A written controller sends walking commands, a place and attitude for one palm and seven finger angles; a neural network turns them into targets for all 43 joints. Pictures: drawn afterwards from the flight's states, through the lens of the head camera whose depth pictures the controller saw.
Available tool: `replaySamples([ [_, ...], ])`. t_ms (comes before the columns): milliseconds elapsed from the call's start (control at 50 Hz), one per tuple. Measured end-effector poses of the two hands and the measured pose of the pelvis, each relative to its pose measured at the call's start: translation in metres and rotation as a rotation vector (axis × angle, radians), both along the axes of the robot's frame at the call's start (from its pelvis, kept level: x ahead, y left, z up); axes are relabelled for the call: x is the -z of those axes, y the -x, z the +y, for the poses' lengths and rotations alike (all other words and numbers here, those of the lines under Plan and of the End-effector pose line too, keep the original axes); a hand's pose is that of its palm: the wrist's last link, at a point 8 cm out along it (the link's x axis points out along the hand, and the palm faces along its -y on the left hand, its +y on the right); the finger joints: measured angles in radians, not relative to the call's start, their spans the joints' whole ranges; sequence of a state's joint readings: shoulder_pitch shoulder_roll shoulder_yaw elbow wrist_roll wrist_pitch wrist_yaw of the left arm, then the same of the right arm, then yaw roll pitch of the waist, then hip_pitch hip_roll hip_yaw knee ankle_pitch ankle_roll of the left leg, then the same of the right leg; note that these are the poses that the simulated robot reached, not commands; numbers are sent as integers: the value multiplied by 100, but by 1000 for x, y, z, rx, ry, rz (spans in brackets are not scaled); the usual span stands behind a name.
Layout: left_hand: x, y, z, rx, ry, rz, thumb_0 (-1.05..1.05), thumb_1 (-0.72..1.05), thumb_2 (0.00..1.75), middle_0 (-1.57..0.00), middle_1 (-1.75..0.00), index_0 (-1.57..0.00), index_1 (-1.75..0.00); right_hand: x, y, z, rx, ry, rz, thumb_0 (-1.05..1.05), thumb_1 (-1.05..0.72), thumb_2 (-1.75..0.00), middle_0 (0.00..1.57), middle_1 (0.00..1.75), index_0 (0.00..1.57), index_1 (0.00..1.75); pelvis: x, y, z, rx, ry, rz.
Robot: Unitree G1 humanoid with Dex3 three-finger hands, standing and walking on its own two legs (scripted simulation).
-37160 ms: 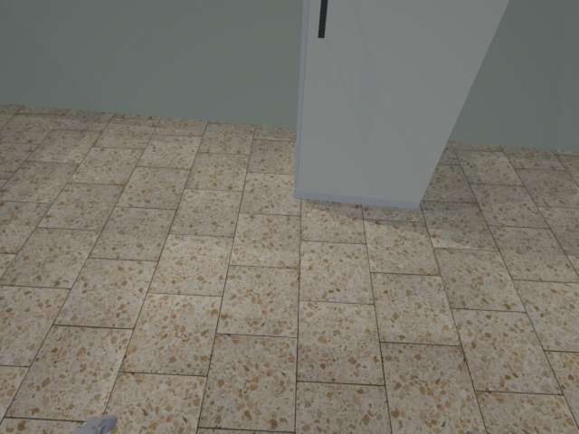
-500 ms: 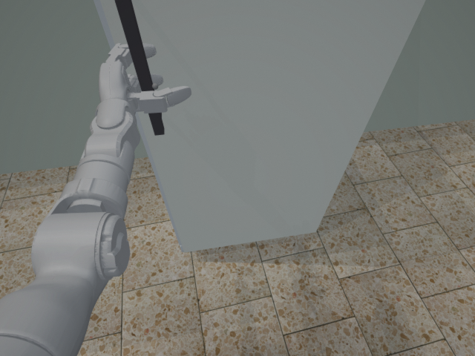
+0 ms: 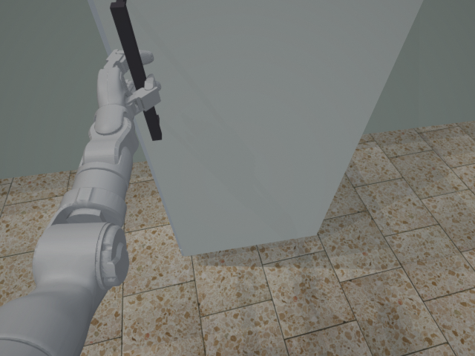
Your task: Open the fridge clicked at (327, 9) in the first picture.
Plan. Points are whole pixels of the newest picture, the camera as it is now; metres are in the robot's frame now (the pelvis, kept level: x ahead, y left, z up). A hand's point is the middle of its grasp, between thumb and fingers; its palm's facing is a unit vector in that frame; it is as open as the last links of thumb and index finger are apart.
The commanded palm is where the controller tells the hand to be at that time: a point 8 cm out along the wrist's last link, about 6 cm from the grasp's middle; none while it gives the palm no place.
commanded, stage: grip the handle and tug to test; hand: left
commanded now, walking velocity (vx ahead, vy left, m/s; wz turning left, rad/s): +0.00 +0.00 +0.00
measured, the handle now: (141, 76) +0.56 +0.14 +0.18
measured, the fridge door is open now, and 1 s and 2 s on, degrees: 0 0 12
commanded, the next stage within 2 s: pull the door a little, standing still in 0.58 s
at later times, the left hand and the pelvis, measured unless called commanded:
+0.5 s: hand (153, 92) +0.50 +0.11 +0.19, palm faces +0.12 -0.99 +0.02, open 5.9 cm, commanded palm +0.45 +0.16 +0.19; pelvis +0.01 +0.00 +0.00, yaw +0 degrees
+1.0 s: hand (153, 92) +0.50 +0.11 +0.19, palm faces +0.11 -0.99 +0.03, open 5.9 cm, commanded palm +0.44 +0.16 +0.19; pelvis +0.05 +0.00 +0.01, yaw -1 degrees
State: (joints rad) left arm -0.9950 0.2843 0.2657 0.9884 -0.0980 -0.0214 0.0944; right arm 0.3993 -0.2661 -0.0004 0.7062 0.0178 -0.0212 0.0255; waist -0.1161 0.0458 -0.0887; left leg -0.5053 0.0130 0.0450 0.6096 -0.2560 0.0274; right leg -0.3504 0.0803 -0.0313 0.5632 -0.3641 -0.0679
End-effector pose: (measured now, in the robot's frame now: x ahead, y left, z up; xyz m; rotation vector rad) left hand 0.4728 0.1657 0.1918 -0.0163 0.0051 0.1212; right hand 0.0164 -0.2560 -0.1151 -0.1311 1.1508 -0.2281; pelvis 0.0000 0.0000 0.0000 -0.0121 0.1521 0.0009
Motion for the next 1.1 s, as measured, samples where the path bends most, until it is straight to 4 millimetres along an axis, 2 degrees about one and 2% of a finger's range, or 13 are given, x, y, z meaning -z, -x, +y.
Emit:
replaySamples([
  [320, 0, 0, 0, 3, 5, 6, 1, 74, 82, -30, -134, -31, -134, -2, -22, -7, -14, 6, -22, 1, -91, -90, 20, 30, 20, 30, -2, -6, -5, -4, -6, -5],
  [560, 1, 3, -1, 7, 4, -7, 1, 77, 80, -27, -133, -28, -132, -5, -40, -4, 0, -7, -58, 1, -91, -90, 20, 30, 20, 30, -4, -17, -4, 13, -9, -12],
  [720, 1, 3, -1, 23, 6, -10, 1, 77, 79, -26, -133, -27, -132, -9, -67, 1, -5, -8, -87, 1, -91, -90, 20, 30, 20, 30, -7, -32, 0, 17, -6, -20],
  [900, 0, 0, 1, 23, 16, 17, 1, 73, 82, -31, -134, -33, -134, -13, -102, 8, -49, 3, -116, 1, -91, -90, 20, 30, 20, 30, -9, -41, 1, -4, -4, -28],
  [1100, 2, 5, -1, 30, 11, -22, 1, 77, 80, -25, -132, -26, -129, -22, -134, 14, -33, -26, -196, 1, -91, -90, 21, 30, 20, 30, -13, -62, 1, 37, -8, -41],
])
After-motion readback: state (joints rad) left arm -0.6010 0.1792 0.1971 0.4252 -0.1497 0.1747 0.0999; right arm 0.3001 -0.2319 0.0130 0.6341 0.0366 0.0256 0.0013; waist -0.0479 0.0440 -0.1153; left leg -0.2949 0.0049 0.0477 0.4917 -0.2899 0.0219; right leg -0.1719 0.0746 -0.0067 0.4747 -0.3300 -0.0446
